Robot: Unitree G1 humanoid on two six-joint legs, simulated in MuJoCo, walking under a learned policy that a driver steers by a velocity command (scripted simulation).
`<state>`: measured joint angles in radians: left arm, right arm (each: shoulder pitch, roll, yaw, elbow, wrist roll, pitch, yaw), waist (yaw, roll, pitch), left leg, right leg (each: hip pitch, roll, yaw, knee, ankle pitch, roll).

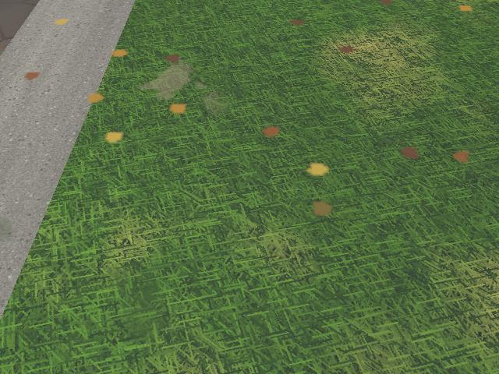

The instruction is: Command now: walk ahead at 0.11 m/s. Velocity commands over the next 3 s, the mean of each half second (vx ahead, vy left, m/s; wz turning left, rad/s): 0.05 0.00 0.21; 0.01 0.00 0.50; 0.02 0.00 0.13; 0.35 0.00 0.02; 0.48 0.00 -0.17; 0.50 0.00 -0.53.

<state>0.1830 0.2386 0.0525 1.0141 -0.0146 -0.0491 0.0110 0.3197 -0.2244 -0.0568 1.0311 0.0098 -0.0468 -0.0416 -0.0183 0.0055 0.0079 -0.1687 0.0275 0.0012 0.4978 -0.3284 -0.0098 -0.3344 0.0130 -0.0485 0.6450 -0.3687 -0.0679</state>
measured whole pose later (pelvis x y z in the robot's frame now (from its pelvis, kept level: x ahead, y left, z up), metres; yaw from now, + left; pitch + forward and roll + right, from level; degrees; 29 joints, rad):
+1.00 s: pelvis +0.03 +0.05 +0.01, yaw +23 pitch +2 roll -2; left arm 0.07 0.31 0.09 0.94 -0.01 -0.01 0.05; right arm 0.16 -0.28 -0.07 0.79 0.00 0.00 -0.03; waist -0.01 -0.02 0.04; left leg -0.27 -0.11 -0.15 0.42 -0.17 0.08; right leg -0.44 -0.01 0.10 0.76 -0.31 0.08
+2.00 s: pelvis +0.20 +0.08 +0.01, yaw +25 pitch +1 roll +0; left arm 0.40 0.24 0.02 1.02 0.00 -0.09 -0.01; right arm 0.11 -0.29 -0.06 0.77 0.02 -0.08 0.01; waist 0.08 0.04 0.02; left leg -0.63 0.10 -0.01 0.76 -0.06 0.00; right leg 0.03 0.03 -0.03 0.21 -0.26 -0.05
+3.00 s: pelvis +0.73 +0.28 +0.01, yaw +1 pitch +2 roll +0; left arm 0.31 0.27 0.07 0.74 -0.01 -0.06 -0.01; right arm 0.10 -0.31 -0.06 0.73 -0.01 -0.10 0.00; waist 0.04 0.03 0.05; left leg -0.64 0.11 -0.08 0.97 -0.22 -0.04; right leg -0.20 0.12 0.06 0.35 -0.17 -0.11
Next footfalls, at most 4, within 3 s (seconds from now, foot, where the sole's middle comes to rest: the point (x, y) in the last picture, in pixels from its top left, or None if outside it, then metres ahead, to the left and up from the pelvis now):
0.54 left None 0.06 0.14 -0.77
1.14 right None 0.14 -0.07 -0.77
1.40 left None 0.02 0.17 -0.77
1.72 right None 0.19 -0.03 -0.77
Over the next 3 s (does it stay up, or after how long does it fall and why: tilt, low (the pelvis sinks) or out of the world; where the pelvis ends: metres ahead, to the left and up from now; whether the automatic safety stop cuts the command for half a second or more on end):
stays up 0.73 0.28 0.01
